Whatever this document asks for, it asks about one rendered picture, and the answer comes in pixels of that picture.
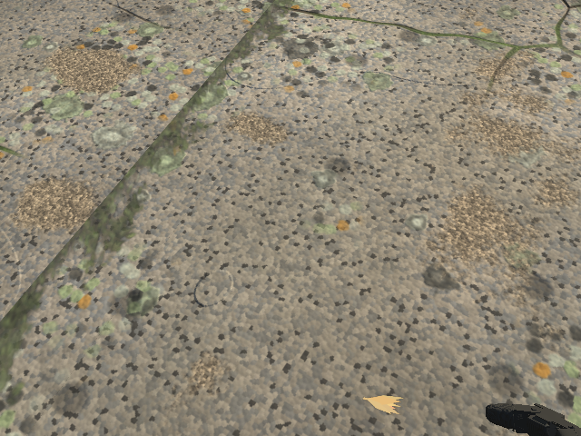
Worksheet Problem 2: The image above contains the right robot hand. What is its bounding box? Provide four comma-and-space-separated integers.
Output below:
486, 403, 581, 436

